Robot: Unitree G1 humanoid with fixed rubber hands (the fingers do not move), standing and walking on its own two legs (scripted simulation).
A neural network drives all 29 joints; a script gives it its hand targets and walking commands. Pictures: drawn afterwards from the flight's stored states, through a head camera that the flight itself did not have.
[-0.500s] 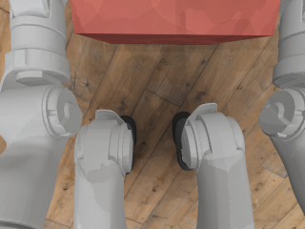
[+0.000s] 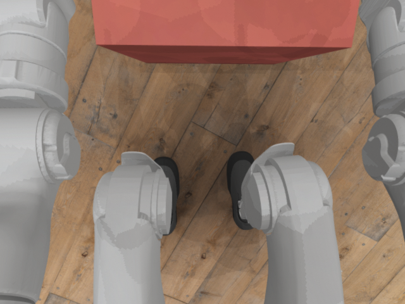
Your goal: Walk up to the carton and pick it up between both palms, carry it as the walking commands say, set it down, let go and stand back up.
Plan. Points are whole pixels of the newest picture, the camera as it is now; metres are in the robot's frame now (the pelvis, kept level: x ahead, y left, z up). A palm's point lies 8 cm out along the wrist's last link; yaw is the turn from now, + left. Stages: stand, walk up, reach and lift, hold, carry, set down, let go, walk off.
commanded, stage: set down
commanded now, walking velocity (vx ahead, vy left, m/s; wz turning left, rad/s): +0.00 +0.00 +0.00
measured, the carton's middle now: out of the picture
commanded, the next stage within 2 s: let go in 1.48 s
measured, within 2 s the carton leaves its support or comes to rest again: neither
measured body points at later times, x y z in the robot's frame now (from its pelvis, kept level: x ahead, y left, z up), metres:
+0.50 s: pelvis +0.01 +0.00 +0.06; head +0.37 -0.01 +0.32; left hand +0.61 +0.19 -0.06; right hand +0.57 -0.26 -0.06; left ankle +0.10 +0.11 -0.33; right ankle +0.11 -0.10 -0.33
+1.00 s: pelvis +0.01 +0.00 +0.19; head +0.36 +0.00 +0.48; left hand +0.61 +0.21 +0.10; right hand +0.57 -0.26 +0.10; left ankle +0.10 +0.11 -0.33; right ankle +0.10 -0.10 -0.33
